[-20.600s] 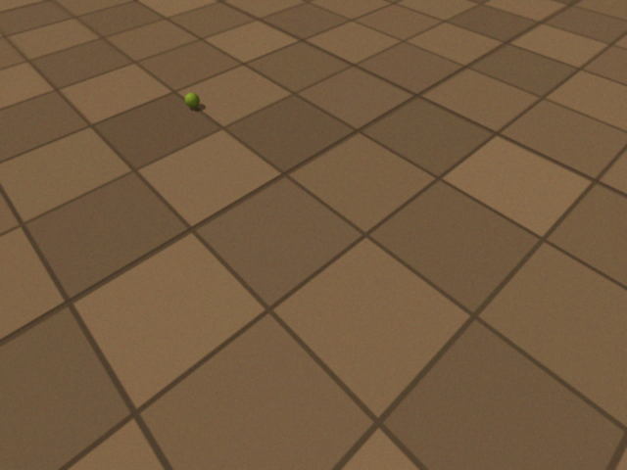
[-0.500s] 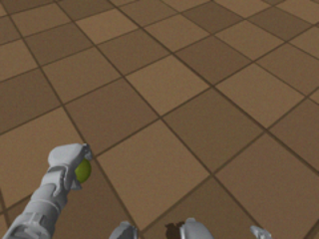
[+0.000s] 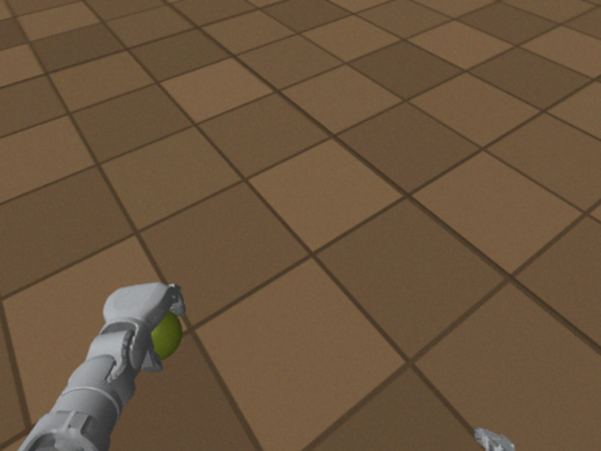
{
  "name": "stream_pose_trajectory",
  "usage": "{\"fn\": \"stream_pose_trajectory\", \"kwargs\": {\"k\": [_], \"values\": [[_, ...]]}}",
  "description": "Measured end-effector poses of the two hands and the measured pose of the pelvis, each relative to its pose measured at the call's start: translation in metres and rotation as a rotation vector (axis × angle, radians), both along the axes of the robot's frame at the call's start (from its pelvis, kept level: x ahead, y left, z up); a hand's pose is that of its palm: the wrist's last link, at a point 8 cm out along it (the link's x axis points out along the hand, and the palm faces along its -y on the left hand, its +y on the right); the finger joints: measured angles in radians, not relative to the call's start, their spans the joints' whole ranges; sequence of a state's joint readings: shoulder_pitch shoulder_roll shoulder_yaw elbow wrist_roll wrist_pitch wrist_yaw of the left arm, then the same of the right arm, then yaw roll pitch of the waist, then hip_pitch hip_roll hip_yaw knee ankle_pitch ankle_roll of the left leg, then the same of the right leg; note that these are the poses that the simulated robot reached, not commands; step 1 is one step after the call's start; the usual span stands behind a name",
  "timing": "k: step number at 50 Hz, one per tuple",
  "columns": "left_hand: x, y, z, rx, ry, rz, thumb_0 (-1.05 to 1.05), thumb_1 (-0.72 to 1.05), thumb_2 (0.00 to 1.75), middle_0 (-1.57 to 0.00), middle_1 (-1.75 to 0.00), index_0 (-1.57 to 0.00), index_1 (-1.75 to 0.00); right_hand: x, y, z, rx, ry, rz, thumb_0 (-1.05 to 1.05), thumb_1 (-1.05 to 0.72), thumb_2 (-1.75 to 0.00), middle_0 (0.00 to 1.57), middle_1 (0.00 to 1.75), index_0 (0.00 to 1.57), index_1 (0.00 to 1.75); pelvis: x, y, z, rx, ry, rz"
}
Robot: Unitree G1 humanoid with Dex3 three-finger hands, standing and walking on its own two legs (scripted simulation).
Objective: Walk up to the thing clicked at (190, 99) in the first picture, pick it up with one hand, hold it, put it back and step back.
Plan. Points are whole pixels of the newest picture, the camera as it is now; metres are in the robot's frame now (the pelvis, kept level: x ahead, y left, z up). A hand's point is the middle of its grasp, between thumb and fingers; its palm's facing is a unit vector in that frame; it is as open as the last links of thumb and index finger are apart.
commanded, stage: hold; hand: left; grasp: from above
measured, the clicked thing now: (154, 334) +0.32 +0.23 -0.09
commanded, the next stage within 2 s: crouch in 1.74 s
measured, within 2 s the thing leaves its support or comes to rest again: neither
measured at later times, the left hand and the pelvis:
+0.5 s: hand (148, 332) +0.30 +0.21 -0.03, palm faces -0.45 -0.06 -0.89, open 10.1 cm; pelvis +0.00 +0.00 +0.01, yaw +0 degrees
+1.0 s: hand (142, 339) +0.29 +0.21 -0.01, palm faces -0.44 -0.06 -0.90, open 10.1 cm; pelvis -0.01 +0.00 +0.02, yaw -1 degrees
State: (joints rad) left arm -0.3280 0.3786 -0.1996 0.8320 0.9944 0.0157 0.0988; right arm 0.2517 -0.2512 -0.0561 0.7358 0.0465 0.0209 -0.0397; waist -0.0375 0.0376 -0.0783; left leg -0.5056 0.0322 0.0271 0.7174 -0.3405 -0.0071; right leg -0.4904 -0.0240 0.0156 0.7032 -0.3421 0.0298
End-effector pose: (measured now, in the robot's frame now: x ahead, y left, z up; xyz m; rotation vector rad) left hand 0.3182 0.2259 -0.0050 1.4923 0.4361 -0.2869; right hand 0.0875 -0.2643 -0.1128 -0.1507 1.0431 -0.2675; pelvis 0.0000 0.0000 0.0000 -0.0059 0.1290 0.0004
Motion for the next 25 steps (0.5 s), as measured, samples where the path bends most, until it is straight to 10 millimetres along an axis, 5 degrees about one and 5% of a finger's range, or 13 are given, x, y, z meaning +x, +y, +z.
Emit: {"fn": "stream_pose_trajectory", "kwargs": {"k": [25], "values": [[-0.011,-0.009,0.032,-0.007,0.004,-0.032,-0.01,-0.06,0.53,-0.64,-0.66,-0.7,-0.66,0.027,0.0,0.02,0.015,-0.071,0.025,0.01,-0.91,-0.9,0.2,0.3,0.2,0.3,0.0,-0.004,0.015,0.01,-0.074,-0.009]]}}
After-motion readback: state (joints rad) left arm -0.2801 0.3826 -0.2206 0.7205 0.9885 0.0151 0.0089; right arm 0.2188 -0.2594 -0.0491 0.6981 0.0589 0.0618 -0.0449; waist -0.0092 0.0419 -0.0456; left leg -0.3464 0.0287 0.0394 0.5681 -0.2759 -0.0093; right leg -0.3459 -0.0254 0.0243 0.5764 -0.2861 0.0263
